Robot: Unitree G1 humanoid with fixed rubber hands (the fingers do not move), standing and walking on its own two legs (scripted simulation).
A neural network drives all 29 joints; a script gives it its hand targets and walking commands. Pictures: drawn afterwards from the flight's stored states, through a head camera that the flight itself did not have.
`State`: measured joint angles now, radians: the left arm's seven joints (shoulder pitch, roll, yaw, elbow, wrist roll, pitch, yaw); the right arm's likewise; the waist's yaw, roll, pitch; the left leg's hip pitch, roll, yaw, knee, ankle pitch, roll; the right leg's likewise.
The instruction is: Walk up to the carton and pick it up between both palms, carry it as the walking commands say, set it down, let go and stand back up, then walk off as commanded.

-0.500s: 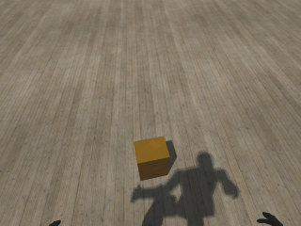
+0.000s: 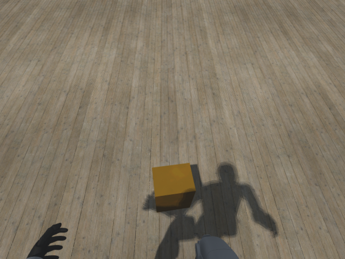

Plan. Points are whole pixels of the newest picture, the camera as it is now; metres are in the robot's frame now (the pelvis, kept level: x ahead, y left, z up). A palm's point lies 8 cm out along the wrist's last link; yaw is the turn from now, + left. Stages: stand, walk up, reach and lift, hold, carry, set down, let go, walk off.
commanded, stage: walk up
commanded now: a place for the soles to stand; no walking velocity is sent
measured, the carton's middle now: (172, 189) +0.49 -0.02 -0.62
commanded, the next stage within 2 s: none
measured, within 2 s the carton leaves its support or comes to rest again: neither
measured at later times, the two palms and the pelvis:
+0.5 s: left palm out of the picture +0.14 +0.28 -0.13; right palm (325, 233) +0.17 -0.38 -0.10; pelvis +0.06 -0.05 -0.02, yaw +7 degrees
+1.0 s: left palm out of the picture +0.14 +0.28 -0.09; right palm (302, 212) +0.22 -0.33 -0.09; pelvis +0.06 -0.05 +0.01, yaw +6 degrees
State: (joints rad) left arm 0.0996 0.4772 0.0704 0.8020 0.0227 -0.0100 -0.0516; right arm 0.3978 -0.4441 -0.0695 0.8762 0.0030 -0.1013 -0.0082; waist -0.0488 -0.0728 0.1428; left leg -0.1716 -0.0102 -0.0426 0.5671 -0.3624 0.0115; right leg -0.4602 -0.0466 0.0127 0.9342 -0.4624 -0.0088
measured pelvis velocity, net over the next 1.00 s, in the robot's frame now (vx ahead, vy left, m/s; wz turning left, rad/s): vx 0.06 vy -0.05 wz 0.11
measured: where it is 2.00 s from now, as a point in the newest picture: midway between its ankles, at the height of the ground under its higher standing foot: outside the picture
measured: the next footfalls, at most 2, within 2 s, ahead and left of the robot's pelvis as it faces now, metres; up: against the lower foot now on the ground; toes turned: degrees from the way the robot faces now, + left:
right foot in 0.12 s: +0.14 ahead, -0.17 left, +0.00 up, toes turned +7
left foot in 0.36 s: +0.11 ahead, +0.07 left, +0.00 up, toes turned -5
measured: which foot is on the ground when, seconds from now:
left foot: down 0.00-0.14, up 0.16-0.34, down 0.36-1.00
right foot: up 0.00-0.10, down 0.12-1.00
